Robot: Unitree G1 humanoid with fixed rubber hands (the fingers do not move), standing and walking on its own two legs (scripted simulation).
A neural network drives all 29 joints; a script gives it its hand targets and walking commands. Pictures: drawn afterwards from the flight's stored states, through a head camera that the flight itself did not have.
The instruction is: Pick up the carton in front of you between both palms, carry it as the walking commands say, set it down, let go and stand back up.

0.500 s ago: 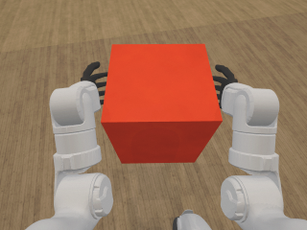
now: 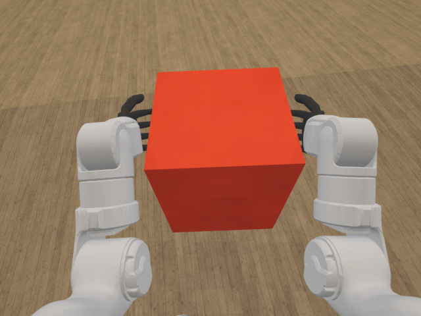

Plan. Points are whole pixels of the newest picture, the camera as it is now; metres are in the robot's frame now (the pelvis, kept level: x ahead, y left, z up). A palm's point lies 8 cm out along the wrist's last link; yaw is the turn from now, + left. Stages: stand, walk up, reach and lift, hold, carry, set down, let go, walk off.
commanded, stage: carry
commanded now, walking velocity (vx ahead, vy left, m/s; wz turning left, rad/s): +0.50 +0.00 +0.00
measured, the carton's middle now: (220, 157) +0.40 +0.01 +0.10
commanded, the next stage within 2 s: none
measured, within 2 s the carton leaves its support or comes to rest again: neither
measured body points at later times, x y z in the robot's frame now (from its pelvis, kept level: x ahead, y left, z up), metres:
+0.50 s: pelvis +0.29 -0.02 +0.03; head +0.31 -0.03 +0.48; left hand +0.67 +0.14 +0.18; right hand +0.68 -0.16 +0.17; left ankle +0.16 +0.09 -0.60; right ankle +0.36 -0.10 -0.69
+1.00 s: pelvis +0.56 +0.02 +0.05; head +0.60 +0.03 +0.50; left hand +0.97 +0.16 +0.19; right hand +0.94 -0.14 +0.19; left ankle +0.60 +0.10 -0.67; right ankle +0.51 -0.10 -0.57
